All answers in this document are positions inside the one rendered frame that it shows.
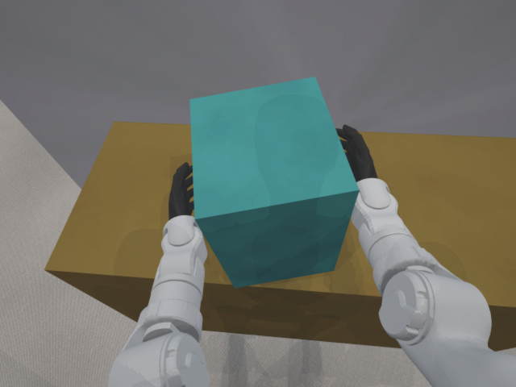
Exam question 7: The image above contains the right robot hand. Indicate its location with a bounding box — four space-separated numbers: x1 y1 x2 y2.
336 125 378 182

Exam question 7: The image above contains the pedestal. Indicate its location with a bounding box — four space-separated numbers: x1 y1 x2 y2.
44 122 516 352

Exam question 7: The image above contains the right robot upper arm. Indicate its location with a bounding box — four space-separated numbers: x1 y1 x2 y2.
379 269 516 387

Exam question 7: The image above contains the carton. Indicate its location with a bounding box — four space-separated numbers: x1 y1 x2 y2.
190 77 359 288

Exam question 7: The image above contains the left robot forearm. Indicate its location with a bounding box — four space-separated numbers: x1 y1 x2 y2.
108 215 207 387

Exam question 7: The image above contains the left robot hand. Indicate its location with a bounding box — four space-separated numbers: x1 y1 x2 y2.
169 162 194 220

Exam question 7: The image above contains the left robot upper arm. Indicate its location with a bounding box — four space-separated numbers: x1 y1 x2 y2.
109 331 210 387

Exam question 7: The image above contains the right robot forearm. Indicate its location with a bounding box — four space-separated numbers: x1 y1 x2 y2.
352 178 492 333

